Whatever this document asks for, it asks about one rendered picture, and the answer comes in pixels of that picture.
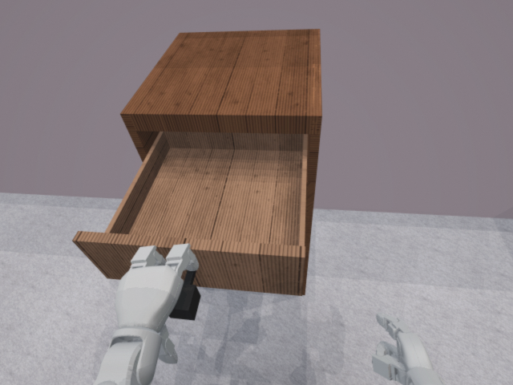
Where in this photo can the robot left forearm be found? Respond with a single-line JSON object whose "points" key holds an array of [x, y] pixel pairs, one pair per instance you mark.
{"points": [[131, 357]]}

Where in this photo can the robot right forearm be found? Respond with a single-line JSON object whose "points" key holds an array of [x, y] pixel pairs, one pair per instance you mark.
{"points": [[423, 376]]}

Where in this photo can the right robot hand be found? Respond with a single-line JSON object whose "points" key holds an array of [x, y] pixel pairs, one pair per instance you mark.
{"points": [[393, 362]]}

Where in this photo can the left robot hand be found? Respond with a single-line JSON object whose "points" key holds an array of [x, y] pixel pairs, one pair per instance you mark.
{"points": [[149, 290]]}

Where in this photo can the drawer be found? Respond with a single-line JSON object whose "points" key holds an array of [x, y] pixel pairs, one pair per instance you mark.
{"points": [[238, 199]]}

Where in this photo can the cabinet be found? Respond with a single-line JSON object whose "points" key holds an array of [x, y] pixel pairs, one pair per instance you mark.
{"points": [[255, 81]]}

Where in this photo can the handle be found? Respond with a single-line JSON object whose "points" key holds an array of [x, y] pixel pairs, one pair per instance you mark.
{"points": [[188, 301]]}

